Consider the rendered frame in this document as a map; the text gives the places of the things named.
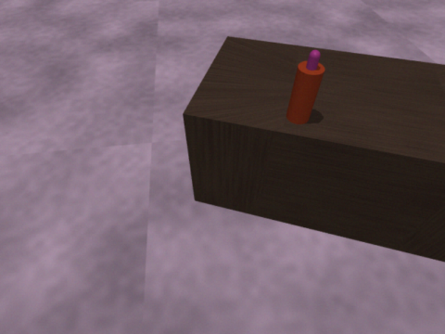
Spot bottle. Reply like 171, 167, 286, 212
286, 50, 325, 125

